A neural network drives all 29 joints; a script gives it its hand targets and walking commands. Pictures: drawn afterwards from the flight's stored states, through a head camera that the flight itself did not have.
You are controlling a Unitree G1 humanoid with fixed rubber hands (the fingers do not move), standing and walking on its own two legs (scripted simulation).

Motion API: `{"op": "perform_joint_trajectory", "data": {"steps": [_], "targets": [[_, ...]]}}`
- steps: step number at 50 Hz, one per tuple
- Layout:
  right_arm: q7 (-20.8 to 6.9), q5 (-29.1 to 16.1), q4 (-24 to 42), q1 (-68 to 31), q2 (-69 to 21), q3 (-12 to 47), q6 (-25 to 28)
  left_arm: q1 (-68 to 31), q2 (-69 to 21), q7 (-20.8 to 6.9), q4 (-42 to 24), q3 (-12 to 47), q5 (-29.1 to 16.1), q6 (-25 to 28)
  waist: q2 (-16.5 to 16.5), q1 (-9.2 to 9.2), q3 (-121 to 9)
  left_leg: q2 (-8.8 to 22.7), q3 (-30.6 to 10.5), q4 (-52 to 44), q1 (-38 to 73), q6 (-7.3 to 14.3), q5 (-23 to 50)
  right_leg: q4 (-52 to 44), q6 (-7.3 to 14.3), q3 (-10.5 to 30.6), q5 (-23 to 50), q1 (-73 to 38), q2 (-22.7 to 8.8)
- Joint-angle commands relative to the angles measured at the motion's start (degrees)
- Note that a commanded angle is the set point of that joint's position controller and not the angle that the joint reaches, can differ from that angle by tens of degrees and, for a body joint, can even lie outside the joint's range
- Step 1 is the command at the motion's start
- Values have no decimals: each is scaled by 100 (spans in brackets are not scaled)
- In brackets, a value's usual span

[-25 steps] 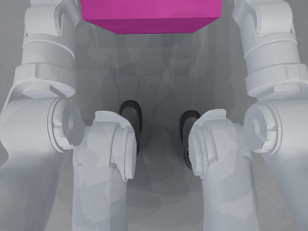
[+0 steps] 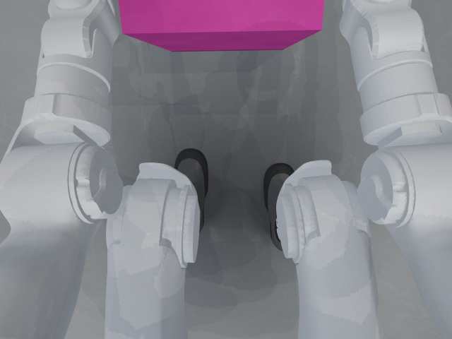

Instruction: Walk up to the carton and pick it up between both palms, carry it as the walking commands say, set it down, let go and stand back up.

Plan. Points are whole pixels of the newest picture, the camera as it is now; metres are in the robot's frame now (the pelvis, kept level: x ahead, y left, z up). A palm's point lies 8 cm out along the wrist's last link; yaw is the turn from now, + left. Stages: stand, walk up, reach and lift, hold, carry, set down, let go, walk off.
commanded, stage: set down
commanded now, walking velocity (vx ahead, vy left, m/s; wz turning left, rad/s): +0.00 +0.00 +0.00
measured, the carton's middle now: out of the picture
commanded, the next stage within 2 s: let go in 1.68 s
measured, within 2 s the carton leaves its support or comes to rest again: neither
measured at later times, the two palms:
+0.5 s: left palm out of the picture +0.54 +0.23 -0.19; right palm out of the picture +0.56 -0.15 -0.19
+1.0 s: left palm out of the picture +0.57 +0.23 -0.04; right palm out of the picture +0.58 -0.14 -0.04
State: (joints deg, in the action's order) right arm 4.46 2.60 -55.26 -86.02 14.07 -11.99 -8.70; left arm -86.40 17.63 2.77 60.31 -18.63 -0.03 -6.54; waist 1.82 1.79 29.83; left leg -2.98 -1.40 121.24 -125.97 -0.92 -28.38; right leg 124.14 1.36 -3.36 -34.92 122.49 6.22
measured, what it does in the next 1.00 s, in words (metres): rises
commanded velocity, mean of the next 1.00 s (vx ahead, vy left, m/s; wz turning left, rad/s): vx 0.00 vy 0.00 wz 0.00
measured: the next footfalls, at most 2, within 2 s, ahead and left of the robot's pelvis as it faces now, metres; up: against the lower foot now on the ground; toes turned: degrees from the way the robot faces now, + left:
none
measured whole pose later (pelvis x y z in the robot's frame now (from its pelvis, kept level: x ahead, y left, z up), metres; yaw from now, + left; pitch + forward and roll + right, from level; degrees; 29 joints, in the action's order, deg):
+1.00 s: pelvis +0.00 +0.00 +0.06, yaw +0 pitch +27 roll -1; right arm 9.2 -6.9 -41.5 -84.0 21.3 -5.8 -23.7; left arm -86.3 25.2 6.6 48.8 -13.9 -12.1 -21.5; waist 1.3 1.8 30.0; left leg -3.0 -1.4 111.8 -110.0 -0.7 -28.9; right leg 114.4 1.4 -2.1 -35.2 106.6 6.2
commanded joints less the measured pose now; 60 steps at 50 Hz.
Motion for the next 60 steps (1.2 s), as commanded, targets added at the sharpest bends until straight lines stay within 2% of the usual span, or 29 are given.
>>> {"op": "perform_joint_trajectory", "data": {"steps": [1,3,5,6,13,15,18,21,23,24,27,30,33,34,35,36,38,41,42,43,44,45,48,50,51,52,53,56,60], "targets": [[258,-822,213,-2383,1073,505,288,-2046,1090,274,90,448,-618,324,-453,111,-7604,82,142,-74,3360,-41,1315,-781,-300,506,1543,-2871,-210],[299,-1014,136,-2359,1083,530,283,-2099,1254,334,94,537,-737,364,-396,178,-7707,102,126,-94,3456,-25,1397,-761,-297,525,1570,-2799,-243],[336,-1057,5,-2316,1227,512,289,-2155,1285,357,103,623,-846,370,-347,63,-7699,140,91,-98,3437,-17,1440,-773,-261,547,1607,-2705,-268],[327,-1106,18,-2297,1225,507,310,-2118,1303,350,57,682,-875,397,-243,100,-7807,144,81,-114,3415,-17,1495,-744,-254,568,1701,-2727,-270],[294,-1211,275,-2359,1504,682,370,-1948,1478,266,189,722,-1048,407,-450,108,-7967,202,146,6,3170,30,1631,-683,-267,595,1924,-2828,-327],[257,-1274,186,-2224,1420,699,362,-1862,1549,226,173,718,-1064,418,-395,170,-7967,242,167,-49,3072,25,1556,-678,-260,582,1905,-2883,-334],[209,-1343,227,-2302,1468,719,338,-1888,1557,174,129,821,-1141,398,-377,119,-8053,253,175,-71,3150,49,1526,-686,-272,520,1831,-2845,-334],[278,-1371,764,-2255,1522,690,305,-1832,1716,221,-487,763,-1240,374,-462,129,-9222,209,250,-108,3653,68,1862,-733,-284,500,2254,-3562,-326],[361,-1487,1504,-2288,1681,671,261,-1907,1726,290,-1181,856,-1392,309,-425,49,-10390,172,296,-134,4243,81,2241,-792,-260,454,2678,-4163,-285],[415,-1555,1906,-2352,1726,658,213,-1958,1787,331,-1627,861,-1437,269,-392,92,-11087,149,328,-173,4676,94,2408,-783,-261,414,2844,-4539,-268],[579,-1713,2601,-1967,1822,769,-94,-1868,1895,461,-2589,945,-1575,30,-351,56,-12628,61,439,-276,5644,116,2754,-944,-254,318,3170,-5315,-182],[626,-1561,1973,-1523,1805,698,-474,-1561,1862,493,-2132,938,-1461,-319,-199,61,-11932,86,409,-584,5720,133,2236,-1248,-246,248,2368,-4714,-205],[581,-1532,2077,-1395,1740,575,-730,-1435,1871,521,-2340,834,-1213,-618,58,118,-11709,63,429,-967,5914,97,1789,-1593,-187,162,1791,-4439,-164],[568,-1565,2059,-1425,1694,548,-792,-1411,1953,509,-2366,756,-1137,-675,124,211,-11543,59,425,-1133,5938,86,1572,-1692,-166,124,1498,-4322,-154],[537,-1502,1949,-1406,1789,474,-850,-1398,1820,491,-2275,809,-1207,-779,164,93,-11292,64,401,-1257,5900,65,1345,-1824,-121,108,1232,-4218,-179],[519,-1517,2033,-1505,1767,459,-889,-1464,1825,482,-2260,790,-1186,-822,179,139,-11137,60,387,-1370,5821,71,1192,-1929,-94,108,1094,-4176,-174],[460,-1493,1897,-1656,1788,400,-982,-1652,1709,457,-2244,958,-1260,-942,330,23,-10874,50,356,-1582,5884,66,934,-2112,-29,107,843,-4040,-175],[429,-1422,2056,-1786,1951,323,-1061,-1829,1709,436,-2489,965,-1285,-1055,332,-85,-11153,4,318,-1796,6249,68,998,-2343,3,70,856,-4121,-164],[421,-1394,2131,-1849,1974,335,-1097,-1834,1705,434,-2494,969,-1298,-1102,173,-139,-11292,-5,300,-1868,6379,89,1034,-2432,-9,38,861,-4225,-165],[441,-1394,2413,-1903,1992,310,-1115,-1867,1783,440,-2693,886,-1276,-1124,98,-80,-11555,-46,308,-1891,6494,95,1206,-2489,-8,40,1031,-4431,-140],[425,-1391,2406,-1892,2032,321,-1160,-1842,1686,435,-2694,945,-1322,-1192,104,-141,-11695,-55,299,-1960,6658,97,1317,-2585,-6,47,1095,-4518,-141],[436,-1391,2643,-1860,2041,312,-1197,-1765,1815,447,-2861,823,-1245,-1213,65,-52,-11981,-79,303,-2025,6803,112,1488,-2655,-28,67,1281,-4721,-122],[459,-1362,3160,-1719,2026,279,-1305,-1427,1812,406,-3037,749,-1283,-1348,-130,-84,-12643,-148,315,-2228,7070,168,1972,-2915,-84,116,1854,-5352,-85],[436,-1349,3101,-1453,1936,271,-1402,-1142,1748,361,-2877,729,-1233,-1444,-181,-90,-12707,-168,282,-2422,7195,191,2107,-3092,-103,110,1971,-5456,-86],[431,-1395,3295,-1374,1884,316,-1439,-1109,1794,337,-3171,677,-1217,-1457,-141,-7,-13028,-184,312,-2494,7317,200,2263,-3189,-112,174,2187,-5771,-94],[430,-1348,3275,-1232,1890,286,-1496,-1112,1837,326,-3328,680,-1210,-1481,-164,-52,-13164,-204,311,-2555,7389,198,2391,-3228,-133,172,2339,-5896,-85],[422,-1384,3344,-1158,1824,331,-1548,-963,1914,310,-3391,569,-1161,-1505,-173,92,-13151,-207,352,-2658,7383,208,2449,-3331,-143,237,2418,-6070,-88],[374,-1383,3033,-883,1663,357,-1609,-720,1859,211,-3116,491,-1136,-1551,-290,117,-12712,-208,344,-2971,7077,250,2394,-3623,-179,329,2594,-6302,-109],[364,-1386,3394,-833,1692,232,-1527,-677,1869,129,-3592,563,-1220,-1488,-195,-19,-13034,-232,296,-3370,7657,220,2927,-3975,-205,354,3222,-6841,-93]]}}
